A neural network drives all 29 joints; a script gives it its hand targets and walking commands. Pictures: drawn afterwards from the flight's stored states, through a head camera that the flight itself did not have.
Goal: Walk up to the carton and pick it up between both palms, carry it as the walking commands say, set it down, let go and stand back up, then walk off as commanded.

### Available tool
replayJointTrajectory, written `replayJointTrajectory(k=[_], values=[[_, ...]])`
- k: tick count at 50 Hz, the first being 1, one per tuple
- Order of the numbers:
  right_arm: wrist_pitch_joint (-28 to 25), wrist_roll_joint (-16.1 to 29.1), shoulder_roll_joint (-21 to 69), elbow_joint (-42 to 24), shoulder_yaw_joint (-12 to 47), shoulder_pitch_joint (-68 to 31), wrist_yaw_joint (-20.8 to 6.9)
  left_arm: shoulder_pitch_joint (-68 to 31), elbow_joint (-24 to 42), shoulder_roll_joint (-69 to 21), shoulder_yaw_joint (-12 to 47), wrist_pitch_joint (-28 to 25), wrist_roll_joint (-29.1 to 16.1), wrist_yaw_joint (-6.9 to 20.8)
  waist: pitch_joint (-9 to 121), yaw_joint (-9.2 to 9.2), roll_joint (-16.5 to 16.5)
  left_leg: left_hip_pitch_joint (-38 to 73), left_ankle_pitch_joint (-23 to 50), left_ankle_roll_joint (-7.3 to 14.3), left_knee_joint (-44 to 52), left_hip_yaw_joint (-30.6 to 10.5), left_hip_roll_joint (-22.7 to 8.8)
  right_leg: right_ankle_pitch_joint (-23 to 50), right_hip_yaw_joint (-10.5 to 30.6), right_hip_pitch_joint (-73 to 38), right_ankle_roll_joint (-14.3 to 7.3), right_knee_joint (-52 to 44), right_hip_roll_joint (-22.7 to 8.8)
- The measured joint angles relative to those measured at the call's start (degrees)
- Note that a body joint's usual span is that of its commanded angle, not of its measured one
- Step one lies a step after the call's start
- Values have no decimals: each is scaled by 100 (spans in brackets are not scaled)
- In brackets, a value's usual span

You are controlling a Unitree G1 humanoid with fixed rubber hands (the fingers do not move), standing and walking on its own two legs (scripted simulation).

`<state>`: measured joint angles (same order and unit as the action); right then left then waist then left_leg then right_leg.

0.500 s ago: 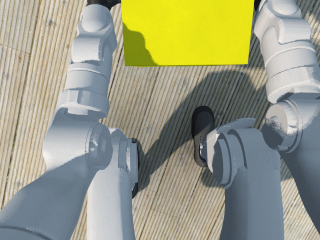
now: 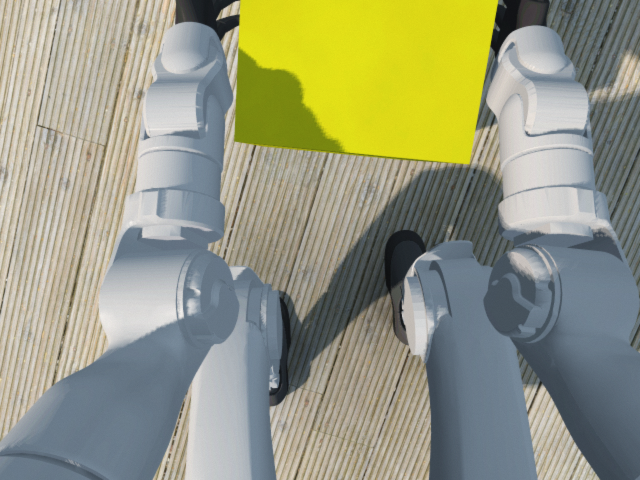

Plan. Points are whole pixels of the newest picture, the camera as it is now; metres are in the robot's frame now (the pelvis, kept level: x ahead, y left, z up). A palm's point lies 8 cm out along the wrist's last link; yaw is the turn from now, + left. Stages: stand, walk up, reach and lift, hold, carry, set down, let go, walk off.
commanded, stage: reach and lift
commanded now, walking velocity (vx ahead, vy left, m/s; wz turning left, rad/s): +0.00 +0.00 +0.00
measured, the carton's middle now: (350, 63) +0.52 -0.08 -0.19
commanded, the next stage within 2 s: none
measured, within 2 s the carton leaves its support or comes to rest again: neither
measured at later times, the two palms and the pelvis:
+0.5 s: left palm (168, 12) +0.54 +0.07 -0.04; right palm (558, 22) +0.49 -0.23 -0.05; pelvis +0.00 +0.00 +0.05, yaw -1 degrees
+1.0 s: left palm out of the picture +0.52 +0.07 +0.04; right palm out of the picture +0.47 -0.23 +0.02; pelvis +0.01 +0.00 +0.10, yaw -1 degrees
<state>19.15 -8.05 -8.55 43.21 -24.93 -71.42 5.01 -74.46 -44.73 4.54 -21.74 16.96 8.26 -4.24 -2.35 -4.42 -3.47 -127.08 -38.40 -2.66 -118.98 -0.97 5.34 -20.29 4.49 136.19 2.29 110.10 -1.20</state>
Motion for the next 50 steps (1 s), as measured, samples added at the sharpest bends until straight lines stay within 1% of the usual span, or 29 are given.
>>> replayJointTrajectory(k=[6, 12, 28, 50], values=[[97, -1, 207, -491, -97, 342, 11, 249, 268, -57, 99, 28, -99, 31, 177, 30, 29, 87, -1, -23, 181, -57, -1, -32, -56, -101, -31, -166, -16], [197, -85, 367, -702, -233, 583, -20, 439, 361, -150, 76, 101, -73, 60, 379, 34, 41, 203, 65, -11, 417, -81, 8, -16, -79, -258, -34, -395, -38], [370, -473, 570, -703, -530, 745, -175, 627, 357, -368, -246, 266, 267, 163, 779, 38, 50, 677, 246, 37, 999, -84, -3, 83, -82, -803, -14, -969, -43], [511, -699, 876, -981, -506, 1382, -221, 1329, 559, -607, -348, 304, 379, 287, 1178, 109, 60, 1659, 304, 63, 1825, -85, -79, 68, -88, -1767, -31, -1704, 4]])
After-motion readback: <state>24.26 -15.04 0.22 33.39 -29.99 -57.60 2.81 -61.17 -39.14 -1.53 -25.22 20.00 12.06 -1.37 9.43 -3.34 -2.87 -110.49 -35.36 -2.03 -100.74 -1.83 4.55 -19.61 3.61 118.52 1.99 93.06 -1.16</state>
